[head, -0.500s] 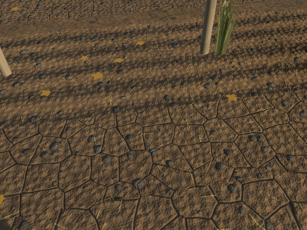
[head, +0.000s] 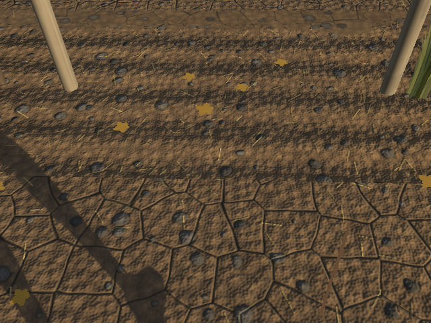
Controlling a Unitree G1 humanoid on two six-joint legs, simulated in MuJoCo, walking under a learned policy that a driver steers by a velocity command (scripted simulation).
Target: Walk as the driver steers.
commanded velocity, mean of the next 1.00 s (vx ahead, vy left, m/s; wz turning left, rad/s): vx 0.50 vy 0.00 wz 0.02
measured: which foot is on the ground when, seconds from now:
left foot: down 0.00-0.14, up 0.16-0.58, down 0.60-1.00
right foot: up 0.00-0.10, down 0.12-0.62, up 0.64-1.00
